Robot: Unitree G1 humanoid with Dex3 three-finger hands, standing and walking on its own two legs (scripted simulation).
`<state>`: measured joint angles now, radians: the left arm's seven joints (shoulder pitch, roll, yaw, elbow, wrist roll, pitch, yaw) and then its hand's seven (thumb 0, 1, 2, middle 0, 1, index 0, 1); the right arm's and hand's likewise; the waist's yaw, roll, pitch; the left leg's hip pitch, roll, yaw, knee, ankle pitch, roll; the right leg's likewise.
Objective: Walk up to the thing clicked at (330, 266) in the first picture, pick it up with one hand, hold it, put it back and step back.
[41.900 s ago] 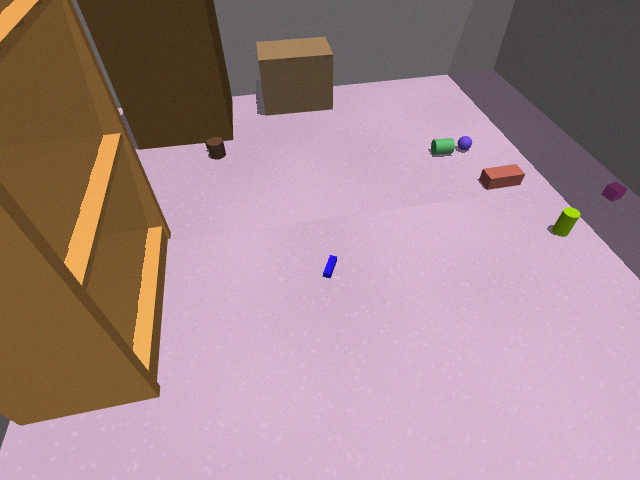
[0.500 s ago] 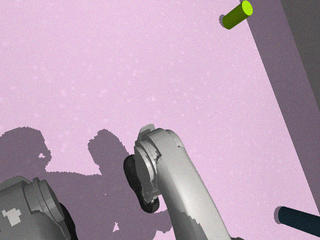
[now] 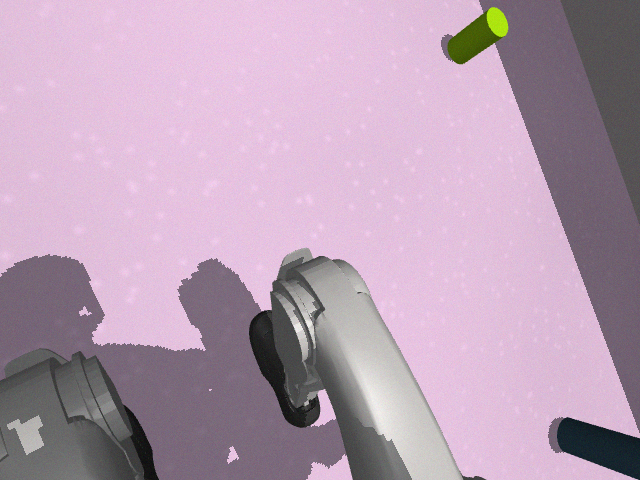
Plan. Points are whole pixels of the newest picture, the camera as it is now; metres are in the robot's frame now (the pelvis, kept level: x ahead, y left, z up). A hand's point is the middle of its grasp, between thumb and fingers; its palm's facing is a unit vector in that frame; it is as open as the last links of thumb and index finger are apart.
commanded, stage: rise first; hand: left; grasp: from above
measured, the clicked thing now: out of the picture +0.52 +0.31 -0.33
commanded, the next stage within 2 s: approach in 1.22 s
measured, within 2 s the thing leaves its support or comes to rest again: neither
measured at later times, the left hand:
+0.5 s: hand out of the picture +0.46 +0.33 -0.21, palm faces -0.04 -0.45 -0.89, open 12.6 cm
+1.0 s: hand out of the picture +0.46 +0.33 -0.21, palm faces -0.05 -0.45 -0.89, open 12.3 cm
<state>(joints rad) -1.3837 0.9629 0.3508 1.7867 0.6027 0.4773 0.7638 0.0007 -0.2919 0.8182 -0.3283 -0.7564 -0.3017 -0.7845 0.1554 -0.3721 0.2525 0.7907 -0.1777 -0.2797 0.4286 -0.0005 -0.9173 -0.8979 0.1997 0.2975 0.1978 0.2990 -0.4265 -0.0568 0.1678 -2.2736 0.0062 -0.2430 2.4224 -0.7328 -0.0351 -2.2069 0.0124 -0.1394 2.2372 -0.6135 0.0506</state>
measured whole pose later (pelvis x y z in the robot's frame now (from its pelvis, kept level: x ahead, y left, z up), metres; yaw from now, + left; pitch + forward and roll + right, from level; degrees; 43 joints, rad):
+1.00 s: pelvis +0.00 +0.00 +0.00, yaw +0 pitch +32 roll -13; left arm -1.38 0.96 0.36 1.79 0.61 0.47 0.77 0.00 -0.22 0.75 -0.38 -0.71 -0.36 -0.73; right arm 0.16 -0.37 0.25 0.81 -0.18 -0.30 0.43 0.00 -0.92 -0.90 0.20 0.30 0.20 0.30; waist -0.43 -0.05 0.17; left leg -2.27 0.01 -0.24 2.42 -0.73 -0.03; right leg -2.20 0.01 -0.14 2.23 -0.61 0.05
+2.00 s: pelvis +0.00 +0.00 +0.01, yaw -1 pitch +33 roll -13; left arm -1.50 1.01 0.34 1.77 0.62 0.52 0.81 0.00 -0.28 0.79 -0.31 -0.80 -0.30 -0.81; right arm 0.19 -0.40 0.28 0.73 -0.18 -0.26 0.44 0.00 -0.91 -0.89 0.20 0.30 0.20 0.30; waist -0.51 -0.06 0.22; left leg -2.27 0.03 -0.26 2.41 -0.74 -0.05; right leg -2.21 0.03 -0.15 2.21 -0.60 0.04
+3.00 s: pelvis +0.00 +0.00 -0.01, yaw -2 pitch +31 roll -15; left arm -1.47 1.07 0.30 1.85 0.53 0.41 0.86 0.00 -0.19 0.80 -0.36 -0.80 -0.34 -0.82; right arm 0.12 -0.43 0.38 0.67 -0.23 -0.29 0.46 0.00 -0.91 -0.90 0.20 0.30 0.20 0.30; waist -0.53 -0.13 0.31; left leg -2.28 0.00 -0.29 2.48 -0.75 -0.05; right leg -2.20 0.01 -0.18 2.26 -0.62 0.05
